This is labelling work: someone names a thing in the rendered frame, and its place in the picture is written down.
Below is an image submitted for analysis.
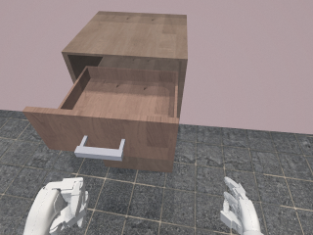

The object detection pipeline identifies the drawer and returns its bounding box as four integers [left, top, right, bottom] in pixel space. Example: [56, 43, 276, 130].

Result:
[22, 66, 179, 161]

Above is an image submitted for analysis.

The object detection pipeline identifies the cabinet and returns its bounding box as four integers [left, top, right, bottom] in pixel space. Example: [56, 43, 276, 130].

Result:
[62, 11, 188, 173]

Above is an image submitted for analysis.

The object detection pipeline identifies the robot left hand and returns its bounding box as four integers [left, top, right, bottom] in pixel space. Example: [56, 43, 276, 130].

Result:
[23, 177, 90, 235]

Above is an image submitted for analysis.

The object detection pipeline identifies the robot right hand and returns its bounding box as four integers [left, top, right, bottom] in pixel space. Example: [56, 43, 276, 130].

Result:
[220, 176, 261, 235]

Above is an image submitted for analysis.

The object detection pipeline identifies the handle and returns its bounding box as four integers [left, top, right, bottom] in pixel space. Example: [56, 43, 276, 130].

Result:
[74, 135, 126, 162]

